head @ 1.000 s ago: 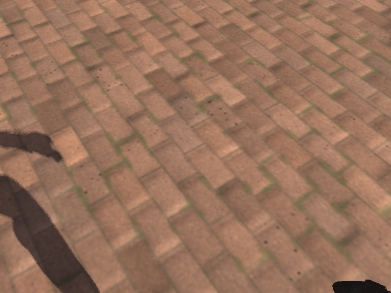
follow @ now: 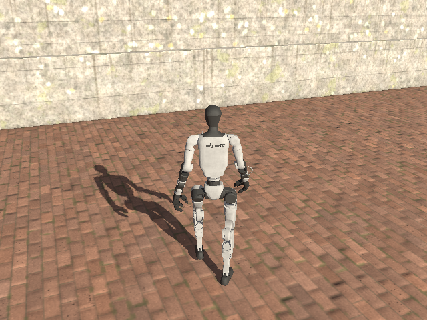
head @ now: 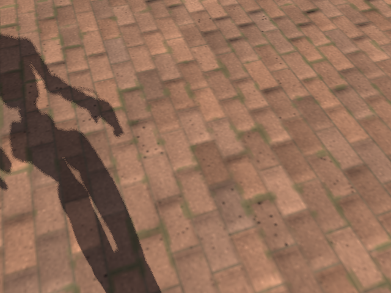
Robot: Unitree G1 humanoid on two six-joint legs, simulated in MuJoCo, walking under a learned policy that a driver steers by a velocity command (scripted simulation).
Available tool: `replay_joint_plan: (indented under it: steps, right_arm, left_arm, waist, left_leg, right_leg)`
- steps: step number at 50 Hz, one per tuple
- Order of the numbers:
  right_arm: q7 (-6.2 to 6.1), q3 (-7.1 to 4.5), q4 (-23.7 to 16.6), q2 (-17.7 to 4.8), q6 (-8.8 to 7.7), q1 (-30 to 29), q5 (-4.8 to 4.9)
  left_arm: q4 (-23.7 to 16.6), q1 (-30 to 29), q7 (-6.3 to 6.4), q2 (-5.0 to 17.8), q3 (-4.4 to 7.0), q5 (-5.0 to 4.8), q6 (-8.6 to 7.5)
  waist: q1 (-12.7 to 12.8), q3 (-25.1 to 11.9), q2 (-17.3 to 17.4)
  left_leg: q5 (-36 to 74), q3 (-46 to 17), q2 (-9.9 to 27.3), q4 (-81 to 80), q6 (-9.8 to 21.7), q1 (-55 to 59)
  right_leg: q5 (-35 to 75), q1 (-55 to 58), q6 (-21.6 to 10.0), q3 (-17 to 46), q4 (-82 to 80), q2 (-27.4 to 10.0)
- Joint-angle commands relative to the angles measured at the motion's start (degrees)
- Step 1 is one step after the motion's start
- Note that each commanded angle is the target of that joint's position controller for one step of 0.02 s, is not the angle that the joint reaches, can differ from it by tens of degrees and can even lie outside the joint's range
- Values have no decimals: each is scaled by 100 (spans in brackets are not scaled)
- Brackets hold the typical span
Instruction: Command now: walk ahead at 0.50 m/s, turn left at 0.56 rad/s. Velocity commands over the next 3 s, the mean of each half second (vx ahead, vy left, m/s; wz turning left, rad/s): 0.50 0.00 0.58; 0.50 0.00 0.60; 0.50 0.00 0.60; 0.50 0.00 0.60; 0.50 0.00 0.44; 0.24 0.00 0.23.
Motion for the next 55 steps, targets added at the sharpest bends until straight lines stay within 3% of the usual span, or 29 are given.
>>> replay_joint_plan:
  steps: [1,3,4,5,6,7,8,9,10,12,15,19,25,27,29,30,31,32,33,34,35,36,38,40,46,51,53,55]
  right_arm:
    - [-12,-77,-465,-363,-68,-306,-37]
    - [-92,-186,-228,-525,-124,604,-52]
    - [-177,-309,103,-742,-181,1613,-101]
    - [-272,-514,150,-1473,-190,2087,-133]
    - [-295,-578,8,-1817,-141,1953,79]
    - [-329,-550,75,-1685,-95,1860,135]
    - [-374,-469,112,-1362,-107,1592,162]
    - [-394,-389,99,-1081,-139,1324,163]
    - [-408,-331,85,-911,-176,1112,207]
    - [-379,-285,42,-810,-290,1070,224]
    - [-362,-329,121,-980,-371,1373,218]
    - [-377,-333,210,-976,-363,1841,215]
    - [-450,-356,269,-1075,-347,2279,141]
    - [-492,-376,201,-1163,-349,2089,121]
    - [-470,-394,112,-1268,-377,1752,115]
    - [-419,-364,111,-1178,-417,1693,163]
    - [-387,-222,-67,-684,-466,1799,206]
    - [-389,-170,-244,-413,-434,2485,325]
    - [-448,-213,13,-887,-321,2296,126]
    - [-386,-233,9,-915,-295,1907,94]
    - [-338,-212,-17,-806,-274,1733,98]
    - [-284,-210,-33,-752,-222,1637,35]
    - [-194,-186,-52,-663,-105,1635,5]
    - [-131,-163,-183,-600,-52,1348,13]
    - [-14,-46,-560,-406,-66,219,34]
    - [78,27,-836,-355,-93,-554,-3]
    - [47,2,-869,-414,-86,-548,-40]
    - [-29,-77,-728,-545,-104,20,-71]
  left_arm:
    - [-214,23,57,998,216,17,37]
    - [-206,16,64,1175,259,15,157]
    - [-278,-32,55,1145,241,15,195]
    - [-630,110,-3,604,103,-69,168]
    - [-953,-252,-78,668,135,-9,95]
    - [-1080,-897,-97,842,159,16,62]
    - [-1073,-897,-104,707,99,-49,-2]
    - [-970,-761,-88,663,95,-31,-11]
    - [-951,-655,-83,666,100,75,71]
    - [-912,-487,-116,615,94,170,264]
    - [-1075,-888,-151,509,70,150,377]
    - [-1381,-1849,-171,517,42,120,365]
    - [-1741,-2705,-224,553,-33,37,245]
    - [-1734,-2453,-206,675,-9,17,196]
    - [-1458,-1480,-120,892,86,4,132]
    - [-1287,-717,-46,1081,163,57,53]
    - [-1279,227,64,1522,253,184,27]
    - [-1301,-75,64,1938,344,206,110]
    - [-1378,-499,31,1342,259,109,175]
    - [-1427,-823,12,882,144,59,181]
    - [-1387,-976,-7,689,88,72,171]
    - [-1311,-921,5,638,66,58,138]
    - [-1165,-758,-20,641,68,7,24]
    - [-1069,-630,-59,698,98,-40,-68]
    - [-837,-361,-79,739,134,-28,-65]
    - [-639,-14,-22,948,189,-31,3]
    - [-560,80,14,1059,206,-19,83]
    - [-511,112,47,1254,239,-11,182]
  waist:
    - [-171,173,-660]
    - [-582,-419,-657]
    - [-1026,-995,-335]
    - [-1044,-1642,732]
    - [-930,-2020,1056]
    - [-1019,-1332,258]
    - [-792,-684,32]
    - [-508,-342,-192]
    - [-293,-222,-147]
    - [-154,-393,-63]
    - [-220,-257,-26]
    - [-565,-6,121]
    - [-857,11,214]
    - [-657,-12,279]
    - [-184,-353,239]
    - [222,-795,-112]
    - [497,-1747,-807]
    - [-91,-2023,-2217]
    - [-186,-1223,-1022]
    - [-197,-603,-460]
    - [-272,-322,-355]
    - [-299,-200,-594]
    - [-362,-197,-838]
    - [-376,-174,-781]
    - [-211,78,-678]
    - [-24,259,-662]
    - [-78,187,-691]
    - [-363,-237,-784]
  left_leg:
    - [-669,375,-348,-311,311,334]
    - [-1131,508,-840,-599,598,1443]
    - [-977,228,-875,-1005,805,2828]
    - [-1855,-2146,720,-1284,1387,4633]
    - [-1306,-4858,1625,-2298,1937,5215]
    - [-813,-4016,1447,-2372,1773,4905]
    - [-197,-3225,1293,-2349,1606,4093]
    - [406,-2672,941,-2404,1331,3404]
    - [849,-2288,660,-2467,1197,2924]
    - [1387,-1998,428,-2536,1200,2611]
    - [1149,-1913,259,-2734,1189,2460]
    - [814,-2094,191,-2791,1041,2780]
    - [1632,-2392,288,-2274,910,3340]
    - [1815,-2563,341,-2046,731,3234]
    - [2553,-2544,141,-1242,491,2833]
    - [2362,-2235,-262,-100,342,2457]
    - [595,-1717,-634,1582,215,1788]
    - [-2859,-1185,-1404,2746,81,147]
    - [-2379,-1221,-791,3210,127,-280]
    - [-1814,-1143,-601,3081,101,-188]
    - [-1528,-1063,-427,2873,41,-43]
    - [-1435,-1002,-294,2713,-10,59]
    - [-1282,-892,-232,2672,-90,196]
    - [-1039,-856,-169,2618,-139,-93]
    - [70,-502,-64,1283,-263,-518]
    - [46,35,-142,-47,8,-79]
    - [-461,237,-361,-315,207,205]
    - [-1075,411,-795,-497,476,1001]
  right_leg:
    - [4392,47,-645,282,345,-1624]
    - [5601,57,-578,105,1991,-1570]
    - [4804,-662,-397,-2,3454,-1425]
    - [1814,-2783,-84,-21,5466,-918]
    - [-1268,-4269,141,1073,6698,105]
    - [-763,-4865,70,1693,6780,-253]
    - [-191,-4767,22,1676,6360,-496]
    - [36,-4374,1,1696,5784,-674]
    - [74,-4004,51,1726,5471,-740]
    - [124,-3606,159,1682,5217,-707]
    - [576,-3865,290,1593,4594,-659]
    - [1387,-4352,364,1639,3453,-570]
    - [1650,-4101,232,1650,2264,-204]
    - [1403,-3447,103,1728,1871,-107]
    - [978,-1942,-85,1615,1528,170]
    - [1007,-807,-256,1812,1184,-90]
    - [-409,493,-526,3284,972,-1549]
    - [-818,1209,-1133,6006,88,-2649]
    - [-1461,461,-1103,5787,70,-2450]
    - [-1104,-261,-989,4787,12,-2155]
    - [-233,-702,-887,3978,-95,-1869]
    - [393,-945,-799,3374,-166,-1655]
    - [1290,-1140,-762,2700,-270,-1477]
    - [1821,-1050,-842,2293,-394,-1516]
    - [2470,-829,-811,1141,-547,-1327]
    - [2945,-397,-674,638,-371,-1493]
    - [4122,-61,-600,431,104,-1561]
    - [5825,137,-554,243,1311,-1583]
Next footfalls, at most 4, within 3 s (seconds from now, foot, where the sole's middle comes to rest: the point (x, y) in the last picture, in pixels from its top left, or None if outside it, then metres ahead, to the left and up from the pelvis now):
0.08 left None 0.20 0.09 -0.77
0.60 right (214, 271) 0.54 0.00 -0.77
1.14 left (123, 235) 0.65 0.33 -0.77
1.66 right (102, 160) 0.98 0.48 -0.77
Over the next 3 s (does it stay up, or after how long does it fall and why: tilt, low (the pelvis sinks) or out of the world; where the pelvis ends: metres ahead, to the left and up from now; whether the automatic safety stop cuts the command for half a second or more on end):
stays up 0.97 0.99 0.00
